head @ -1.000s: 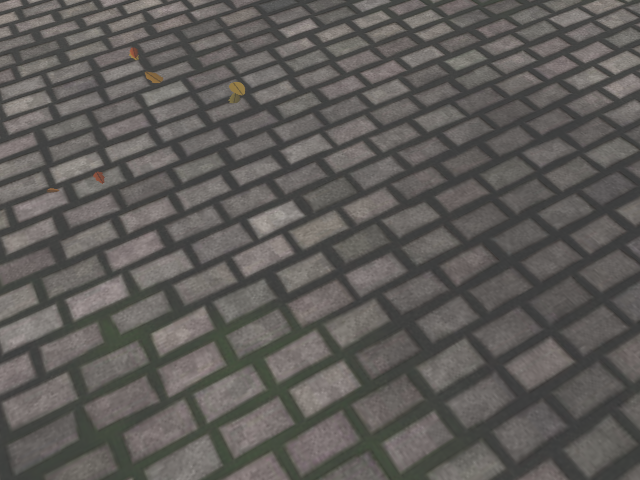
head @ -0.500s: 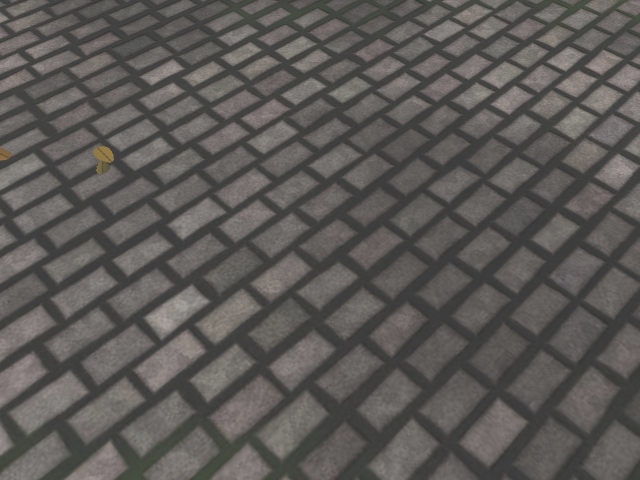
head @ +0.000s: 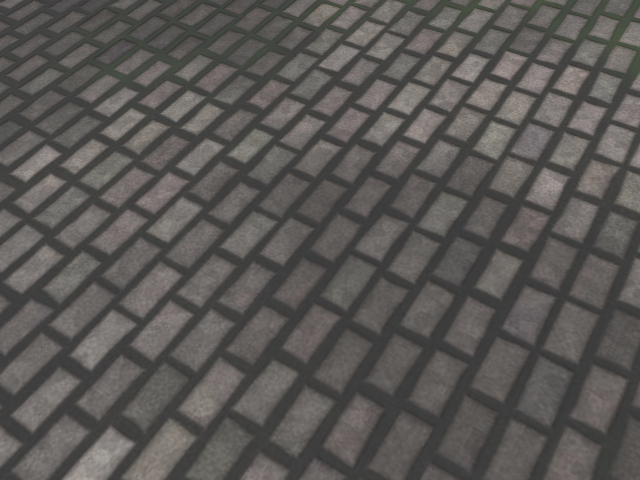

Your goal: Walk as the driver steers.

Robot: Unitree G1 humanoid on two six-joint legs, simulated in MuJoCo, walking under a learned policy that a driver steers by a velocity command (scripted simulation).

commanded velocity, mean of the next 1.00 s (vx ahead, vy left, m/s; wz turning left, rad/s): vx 0.50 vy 0.00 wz -0.07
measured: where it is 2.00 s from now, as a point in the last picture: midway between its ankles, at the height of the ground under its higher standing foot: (343, 245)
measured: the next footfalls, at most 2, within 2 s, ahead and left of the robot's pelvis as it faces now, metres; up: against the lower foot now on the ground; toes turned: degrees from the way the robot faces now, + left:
left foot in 0.20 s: +0.30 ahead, +0.13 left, +0.00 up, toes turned -4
right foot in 0.72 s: +0.54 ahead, -0.10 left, +0.00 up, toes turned -10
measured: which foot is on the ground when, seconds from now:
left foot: up 0.00-0.18, down 0.20-0.72, up 0.74-1.00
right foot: down 0.00-0.20, up 0.22-0.70, down 0.72-1.00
